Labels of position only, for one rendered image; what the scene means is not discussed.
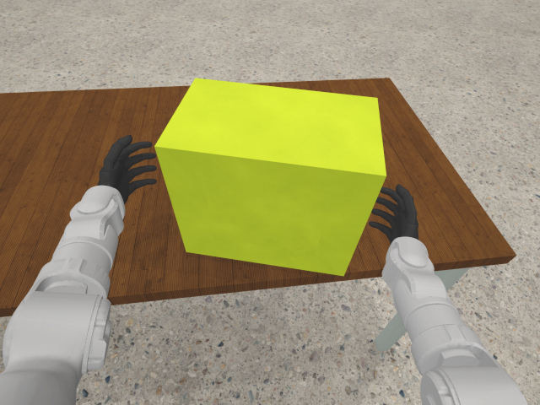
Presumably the left robot forearm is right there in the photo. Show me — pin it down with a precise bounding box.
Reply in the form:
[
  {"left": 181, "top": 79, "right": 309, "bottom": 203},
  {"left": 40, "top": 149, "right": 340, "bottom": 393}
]
[{"left": 3, "top": 186, "right": 126, "bottom": 369}]

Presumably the right robot upper arm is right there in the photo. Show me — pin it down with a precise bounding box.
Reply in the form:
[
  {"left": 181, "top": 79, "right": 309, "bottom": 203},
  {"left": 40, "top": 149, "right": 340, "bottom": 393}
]
[{"left": 420, "top": 366, "right": 526, "bottom": 405}]

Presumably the robot right hand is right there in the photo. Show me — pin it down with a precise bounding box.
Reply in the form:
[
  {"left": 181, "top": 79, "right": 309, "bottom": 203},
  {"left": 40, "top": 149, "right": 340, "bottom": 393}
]
[{"left": 369, "top": 184, "right": 419, "bottom": 245}]

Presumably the right robot forearm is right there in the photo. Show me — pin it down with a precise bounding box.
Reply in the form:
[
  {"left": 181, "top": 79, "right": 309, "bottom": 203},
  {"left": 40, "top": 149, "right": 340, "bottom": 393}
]
[{"left": 382, "top": 236, "right": 528, "bottom": 405}]

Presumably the table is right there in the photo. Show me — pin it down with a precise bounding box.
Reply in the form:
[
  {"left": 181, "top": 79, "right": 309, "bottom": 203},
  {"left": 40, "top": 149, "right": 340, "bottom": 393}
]
[{"left": 0, "top": 78, "right": 516, "bottom": 351}]

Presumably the carton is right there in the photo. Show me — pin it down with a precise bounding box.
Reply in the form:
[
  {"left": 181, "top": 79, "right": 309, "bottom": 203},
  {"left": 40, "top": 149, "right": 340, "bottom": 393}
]
[{"left": 154, "top": 78, "right": 386, "bottom": 276}]

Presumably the left robot upper arm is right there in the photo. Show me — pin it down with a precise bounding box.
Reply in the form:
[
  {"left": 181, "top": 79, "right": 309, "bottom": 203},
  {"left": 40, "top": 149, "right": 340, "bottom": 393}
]
[{"left": 0, "top": 291, "right": 111, "bottom": 405}]

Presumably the robot left hand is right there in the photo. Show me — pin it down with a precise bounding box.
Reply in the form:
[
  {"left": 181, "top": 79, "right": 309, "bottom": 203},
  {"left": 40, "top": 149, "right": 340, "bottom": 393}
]
[{"left": 97, "top": 135, "right": 157, "bottom": 204}]

